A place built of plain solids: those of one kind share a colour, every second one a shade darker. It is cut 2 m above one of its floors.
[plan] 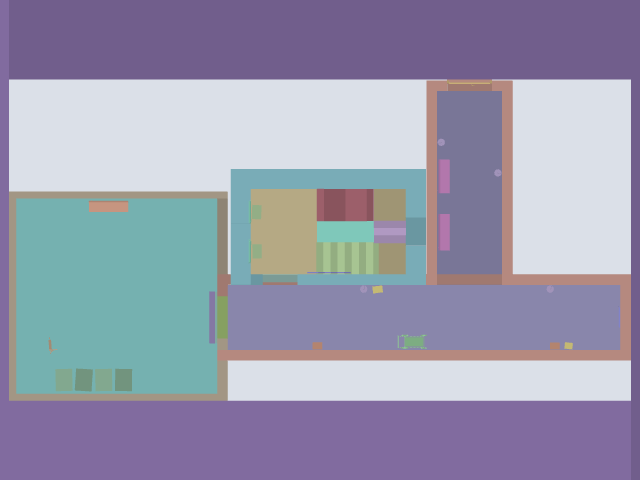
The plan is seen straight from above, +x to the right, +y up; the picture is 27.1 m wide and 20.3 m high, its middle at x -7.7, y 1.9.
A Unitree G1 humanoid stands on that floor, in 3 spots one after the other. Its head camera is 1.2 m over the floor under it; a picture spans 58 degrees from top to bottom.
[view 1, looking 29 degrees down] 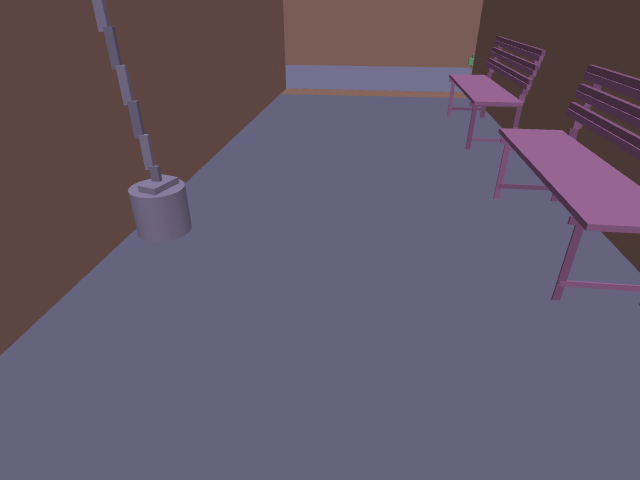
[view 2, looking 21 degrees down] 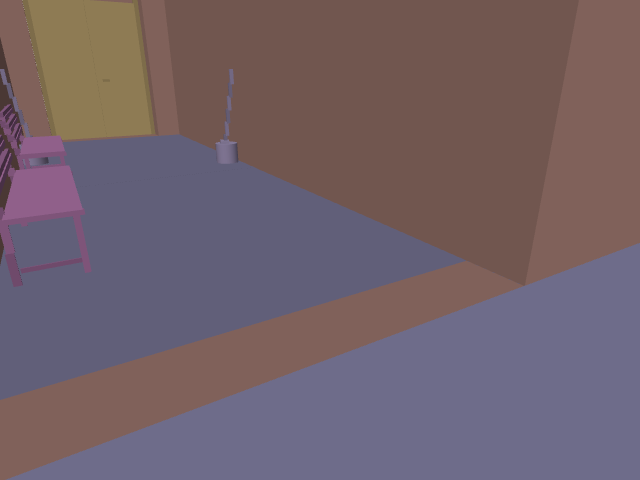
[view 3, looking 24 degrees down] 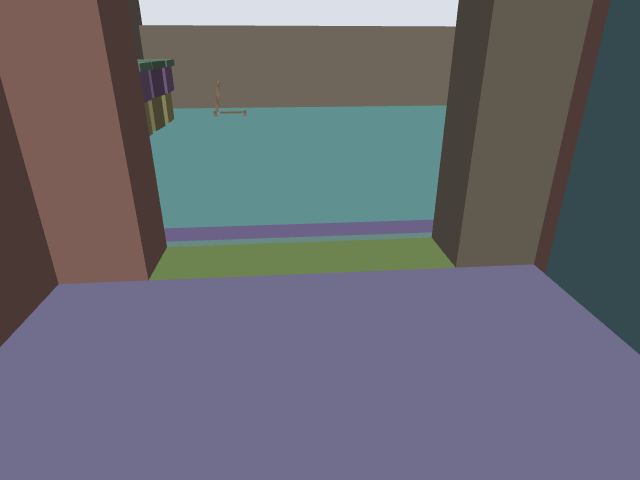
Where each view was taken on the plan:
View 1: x -1.38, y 6.90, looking -83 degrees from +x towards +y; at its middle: floor_arm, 2.48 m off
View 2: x -2.27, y -1.38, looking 59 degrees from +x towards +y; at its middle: floor_arm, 3.35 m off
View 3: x -9.39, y -1.49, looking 175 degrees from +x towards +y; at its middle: floor_stoop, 2.95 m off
